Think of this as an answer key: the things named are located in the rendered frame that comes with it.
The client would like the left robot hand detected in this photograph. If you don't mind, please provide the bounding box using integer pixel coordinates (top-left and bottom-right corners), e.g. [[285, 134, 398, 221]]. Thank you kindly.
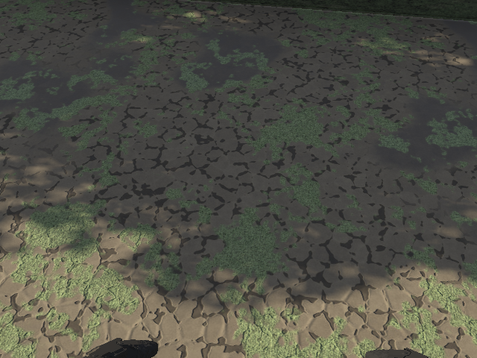
[[83, 338, 158, 358]]

